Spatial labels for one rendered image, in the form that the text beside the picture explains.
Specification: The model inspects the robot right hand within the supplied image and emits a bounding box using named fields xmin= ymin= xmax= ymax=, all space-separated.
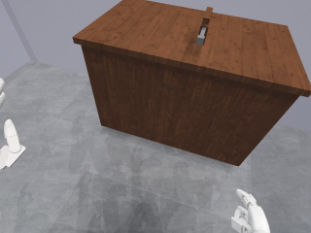
xmin=231 ymin=188 xmax=270 ymax=233

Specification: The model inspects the counter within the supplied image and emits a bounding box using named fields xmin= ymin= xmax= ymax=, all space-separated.
xmin=72 ymin=0 xmax=311 ymax=167

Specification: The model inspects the robot left hand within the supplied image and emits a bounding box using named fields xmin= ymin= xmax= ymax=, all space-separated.
xmin=0 ymin=78 xmax=26 ymax=173

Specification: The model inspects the tap lever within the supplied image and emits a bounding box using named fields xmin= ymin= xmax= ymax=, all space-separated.
xmin=196 ymin=27 xmax=206 ymax=46

